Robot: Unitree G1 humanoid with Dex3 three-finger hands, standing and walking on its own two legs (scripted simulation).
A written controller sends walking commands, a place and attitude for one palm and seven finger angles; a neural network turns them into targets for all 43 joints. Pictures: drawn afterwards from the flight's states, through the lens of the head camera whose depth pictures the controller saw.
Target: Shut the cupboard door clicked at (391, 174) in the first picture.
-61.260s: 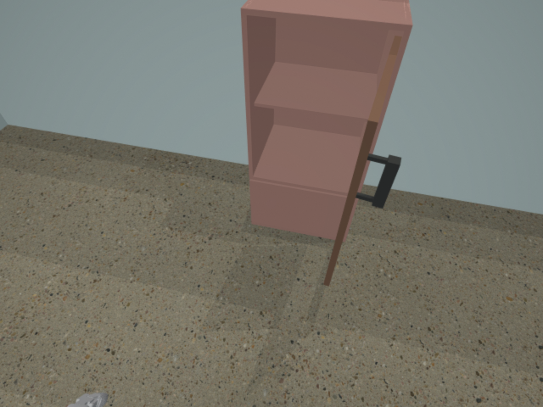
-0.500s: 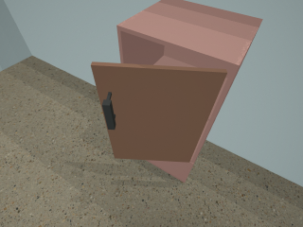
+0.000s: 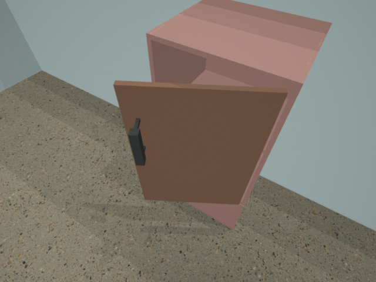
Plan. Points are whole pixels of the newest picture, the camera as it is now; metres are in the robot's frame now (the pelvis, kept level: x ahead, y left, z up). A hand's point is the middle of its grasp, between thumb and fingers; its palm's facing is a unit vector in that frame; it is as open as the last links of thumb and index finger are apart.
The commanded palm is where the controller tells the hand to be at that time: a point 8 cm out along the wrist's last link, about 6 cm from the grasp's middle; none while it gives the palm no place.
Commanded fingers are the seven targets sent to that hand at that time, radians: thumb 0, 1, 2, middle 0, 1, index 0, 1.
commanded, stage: come to a stop and stand still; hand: left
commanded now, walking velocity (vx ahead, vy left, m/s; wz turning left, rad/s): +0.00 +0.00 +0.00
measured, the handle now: (139, 142) +0.47 +0.17 -0.02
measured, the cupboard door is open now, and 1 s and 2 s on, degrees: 29 29 29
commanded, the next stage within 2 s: look again from close up in 0.38 s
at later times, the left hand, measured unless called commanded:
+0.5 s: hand out of the picture +0.01 +0.18 -0.17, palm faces +0.00 -0.98 -0.22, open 7.4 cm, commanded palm none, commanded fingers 0.00 0.90 0.90 -0.20 -0.30 -0.20 -0.30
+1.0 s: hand out of the picture +0.00 +0.17 -0.17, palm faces +0.02 -0.98 -0.22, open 7.4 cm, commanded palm none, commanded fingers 0.00 0.90 0.90 -0.20 -0.30 -0.20 -0.30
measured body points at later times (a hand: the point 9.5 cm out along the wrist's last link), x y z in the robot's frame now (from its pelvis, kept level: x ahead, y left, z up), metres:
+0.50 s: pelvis +0.00 -0.01 +0.01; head +0.01 +0.00 +0.46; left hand +0.01 +0.23 -0.15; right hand +0.03 -0.25 -0.15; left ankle +0.00 +0.11 -0.73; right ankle -0.06 -0.14 -0.73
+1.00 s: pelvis -0.01 -0.02 +0.01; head +0.00 -0.01 +0.46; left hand +0.00 +0.23 -0.15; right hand +0.03 -0.26 -0.14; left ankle +0.00 +0.11 -0.73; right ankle -0.06 -0.14 -0.73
